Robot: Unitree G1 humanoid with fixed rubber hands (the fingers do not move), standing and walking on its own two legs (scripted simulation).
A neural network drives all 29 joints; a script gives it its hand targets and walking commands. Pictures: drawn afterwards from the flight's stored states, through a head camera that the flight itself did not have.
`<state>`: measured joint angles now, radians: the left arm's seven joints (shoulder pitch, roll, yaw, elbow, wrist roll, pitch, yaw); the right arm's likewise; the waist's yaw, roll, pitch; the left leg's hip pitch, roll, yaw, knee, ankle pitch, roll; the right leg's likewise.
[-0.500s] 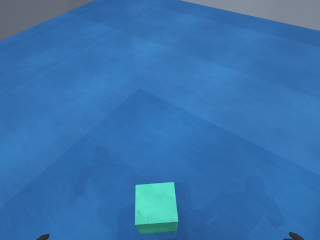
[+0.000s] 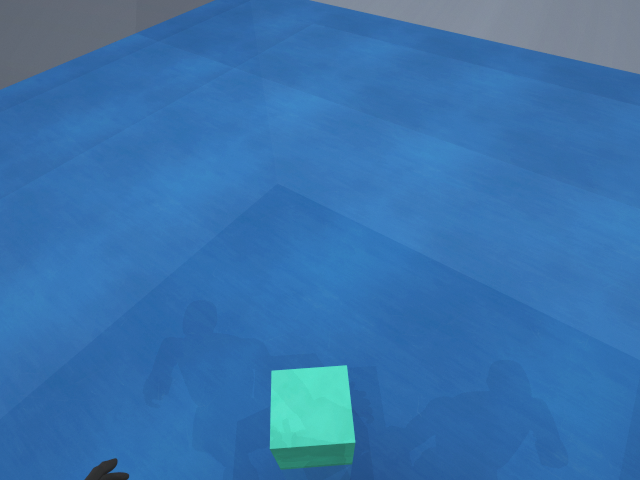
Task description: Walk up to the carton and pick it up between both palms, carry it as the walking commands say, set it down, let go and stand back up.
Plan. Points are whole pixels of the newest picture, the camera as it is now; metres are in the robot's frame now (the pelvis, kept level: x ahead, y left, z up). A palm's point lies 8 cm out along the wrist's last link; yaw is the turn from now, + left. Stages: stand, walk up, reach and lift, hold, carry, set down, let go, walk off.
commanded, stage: walk up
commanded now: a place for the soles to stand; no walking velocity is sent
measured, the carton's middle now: (313, 418) +0.40 +0.05 -0.65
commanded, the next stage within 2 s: reach and lift in 0.54 s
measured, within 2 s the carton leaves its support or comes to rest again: neither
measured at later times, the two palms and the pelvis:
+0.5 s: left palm out of the picture +0.12 +0.32 -0.09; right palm out of the picture +0.10 -0.33 -0.10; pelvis +0.01 +0.01 +0.00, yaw +0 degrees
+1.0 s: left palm (125, 455) +0.20 +0.29 -0.11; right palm (524, 437) +0.22 -0.27 -0.14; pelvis +0.01 -0.03 -0.03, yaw +6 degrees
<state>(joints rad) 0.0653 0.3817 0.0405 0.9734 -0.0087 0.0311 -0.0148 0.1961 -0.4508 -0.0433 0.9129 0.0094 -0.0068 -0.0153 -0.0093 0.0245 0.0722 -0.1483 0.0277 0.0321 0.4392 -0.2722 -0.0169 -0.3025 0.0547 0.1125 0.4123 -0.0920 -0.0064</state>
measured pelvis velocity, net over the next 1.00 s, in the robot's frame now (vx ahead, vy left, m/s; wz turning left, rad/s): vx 0.01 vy -0.03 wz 0.10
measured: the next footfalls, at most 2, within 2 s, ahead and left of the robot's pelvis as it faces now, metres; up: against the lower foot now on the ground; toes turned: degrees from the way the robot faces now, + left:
none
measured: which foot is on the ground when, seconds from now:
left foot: down 0.00-1.00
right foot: down 0.00-1.00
